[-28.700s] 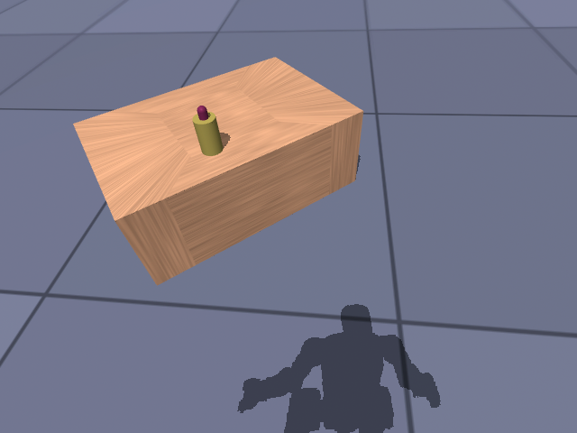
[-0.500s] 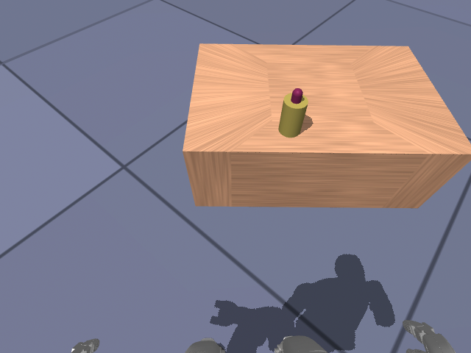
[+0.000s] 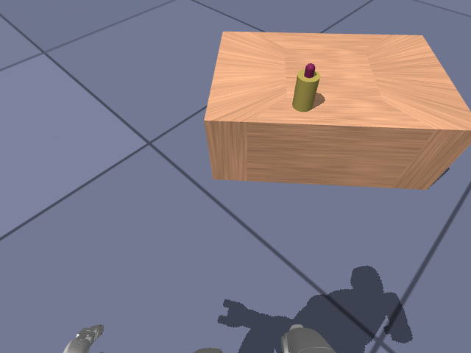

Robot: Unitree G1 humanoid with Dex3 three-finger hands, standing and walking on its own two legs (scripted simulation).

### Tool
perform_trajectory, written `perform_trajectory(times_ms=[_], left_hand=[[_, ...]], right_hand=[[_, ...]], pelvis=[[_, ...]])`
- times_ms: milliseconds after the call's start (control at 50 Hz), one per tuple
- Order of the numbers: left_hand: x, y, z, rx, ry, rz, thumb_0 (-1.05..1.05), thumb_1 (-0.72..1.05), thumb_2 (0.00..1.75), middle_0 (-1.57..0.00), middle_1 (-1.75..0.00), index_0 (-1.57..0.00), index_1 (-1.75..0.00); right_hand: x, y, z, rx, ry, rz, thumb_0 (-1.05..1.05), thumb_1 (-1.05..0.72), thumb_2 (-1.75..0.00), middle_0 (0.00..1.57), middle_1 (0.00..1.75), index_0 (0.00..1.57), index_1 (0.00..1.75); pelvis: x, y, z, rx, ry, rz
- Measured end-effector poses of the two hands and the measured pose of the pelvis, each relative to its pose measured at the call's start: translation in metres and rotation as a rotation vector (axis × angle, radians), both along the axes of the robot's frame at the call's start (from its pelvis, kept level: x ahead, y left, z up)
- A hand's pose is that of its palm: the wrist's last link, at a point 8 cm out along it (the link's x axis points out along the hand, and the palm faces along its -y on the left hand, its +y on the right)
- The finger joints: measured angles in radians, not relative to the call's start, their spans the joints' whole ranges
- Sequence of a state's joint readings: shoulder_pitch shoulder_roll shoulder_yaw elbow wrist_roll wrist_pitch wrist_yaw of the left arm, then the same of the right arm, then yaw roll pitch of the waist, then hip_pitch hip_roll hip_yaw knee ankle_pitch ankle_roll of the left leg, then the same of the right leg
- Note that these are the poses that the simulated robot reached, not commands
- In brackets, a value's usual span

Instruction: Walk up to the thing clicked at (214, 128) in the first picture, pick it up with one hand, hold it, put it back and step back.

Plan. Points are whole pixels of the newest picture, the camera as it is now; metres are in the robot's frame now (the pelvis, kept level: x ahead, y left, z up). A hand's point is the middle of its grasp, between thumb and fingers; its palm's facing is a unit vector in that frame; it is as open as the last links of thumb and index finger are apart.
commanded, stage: step back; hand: right
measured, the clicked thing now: (306, 86) +1.07 -0.25 -0.24
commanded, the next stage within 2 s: stand in 1.10 s
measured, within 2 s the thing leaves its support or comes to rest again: neither
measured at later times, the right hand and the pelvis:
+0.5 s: hand out of the picture +0.00 -0.28 -0.14, palm faces -0.01 +0.92 -0.39, open 7.4 cm; pelvis -0.06 +0.00 +0.01, yaw -2 degrees
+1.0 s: hand out of the picture +0.06 -0.27 -0.13, palm faces -0.01 +0.93 -0.36, open 7.4 cm; pelvis -0.02 -0.01 +0.02, yaw -1 degrees
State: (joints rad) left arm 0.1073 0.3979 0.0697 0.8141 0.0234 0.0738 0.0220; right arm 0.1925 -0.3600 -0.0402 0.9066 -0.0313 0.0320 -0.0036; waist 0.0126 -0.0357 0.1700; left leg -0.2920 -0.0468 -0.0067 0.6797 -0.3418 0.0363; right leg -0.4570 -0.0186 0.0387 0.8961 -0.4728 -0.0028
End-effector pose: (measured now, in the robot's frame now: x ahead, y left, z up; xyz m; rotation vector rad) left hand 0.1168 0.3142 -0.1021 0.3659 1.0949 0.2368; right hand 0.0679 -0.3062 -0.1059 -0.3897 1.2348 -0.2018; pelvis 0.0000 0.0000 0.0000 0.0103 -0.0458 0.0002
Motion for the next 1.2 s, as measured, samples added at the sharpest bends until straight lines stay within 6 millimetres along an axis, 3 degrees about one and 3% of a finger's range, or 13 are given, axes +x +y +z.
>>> perform_trajectory(times_ms=[140,260,340,420,520,620,780,1000,1100,1200], left_hand=[[-0.052,-0.009,-0.003,-0.051,0.049,-0.011,0.01,0.91,0.89,-0.21,-0.3,-0.21,-0.3],[-0.105,-0.022,-0.005,-0.041,0.131,-0.018,0.01,0.91,0.89,-0.21,-0.3,-0.21,-0.3],[-0.135,-0.026,0.001,-0.04,0.15,0.016,0.01,0.9,0.89,-0.21,-0.3,-0.21,-0.3],[-0.146,-0.02,0.004,-0.042,0.149,0.044,0.01,0.9,0.89,-0.21,-0.3,-0.21,-0.3],[-0.138,-0.006,-0.003,-0.046,0.147,0.055,0.01,0.9,0.89,-0.21,-0.3,-0.21,-0.3],[-0.113,-0.004,-0.002,-0.042,0.135,0.03,0.01,0.91,0.89,-0.21,-0.3,-0.21,-0.3],[-0.076,-0.019,0.008,-0.029,0.052,-0.002,0.01,0.91,0.89,-0.21,-0.3,-0.21,-0.3],[-0.033,-0.024,0.006,-0.066,0.013,0.025,0.01,0.9,0.89,-0.21,-0.3,-0.21,-0.3],[-0.024,-0.024,0.005,-0.064,0.009,0.025,0.01,0.9,0.89,-0.21,-0.3,-0.21,-0.3],[-0.028,-0.031,0.009,-0.069,0.036,0.019,0.01,0.91,0.89,-0.21,-0.3,-0.21,-0.3]], right_hand=[[-0.028,-0.004,0.021,-0.019,-0.081,-0.009,0.01,-0.9,-0.89,0.21,0.3,0.21,0.3],[-0.045,-0.026,0.019,-0.013,-0.148,-0.043,0.01,-0.9,-0.89,0.21,0.3,0.2,0.3],[-0.061,-0.03,0.018,0.001,-0.115,-0.058,0.01,-0.9,-0.89,0.21,0.3,0.2,0.3],[-0.072,-0.027,0.014,0.008,-0.065,-0.042,0.01,-0.9,-0.89,0.21,0.3,0.2,0.3],[-0.076,-0.009,0.009,0.013,-0.032,-0.043,0.01,-0.9,-0.89,0.21,0.3,0.2,0.3],[-0.072,0.003,0.011,0.041,-0.062,-0.048,0.01,-0.9,-0.89,0.21,0.3,0.2,0.3],[-0.052,-0.005,0.003,0.065,-0.066,-0.066,0.01,-0.9,-0.89,0.21,0.3,0.2,0.3],[-0.015,-0.003,0.009,0.045,-0.061,-0.029,0.01,-0.9,-0.89,0.21,0.3,0.2,0.3],[0.002,-0.002,0.013,0.039,-0.088,-0.02,0.01,-0.9,-0.89,0.21,0.3,0.2,0.3],[0.013,0.0,0.017,0.053,-0.115,-0.019,0.01,-0.9,-0.89,0.21,0.3,0.2,0.3]], pelvis=[[-0.034,-0.004,0.01,-0.022,0.014,-0.036],[-0.056,-0.015,0.007,-0.045,0.006,-0.078],[-0.061,-0.017,0.013,-0.022,0.008,-0.079],[-0.06,-0.012,0.014,-0.022,0.012,-0.049],[-0.057,-0.003,0.01,0.005,0.006,-0.033],[-0.054,-0.004,0.013,-0.004,0.012,-0.046],[-0.042,-0.016,0.013,-0.024,0.014,-0.039],[-0.019,-0.012,0.016,-0.015,0.021,-0.015],[-0.018,-0.013,0.016,-0.014,0.023,-0.014],[-0.018,-0.014,0.021,-0.015,0.013,-0.023]])
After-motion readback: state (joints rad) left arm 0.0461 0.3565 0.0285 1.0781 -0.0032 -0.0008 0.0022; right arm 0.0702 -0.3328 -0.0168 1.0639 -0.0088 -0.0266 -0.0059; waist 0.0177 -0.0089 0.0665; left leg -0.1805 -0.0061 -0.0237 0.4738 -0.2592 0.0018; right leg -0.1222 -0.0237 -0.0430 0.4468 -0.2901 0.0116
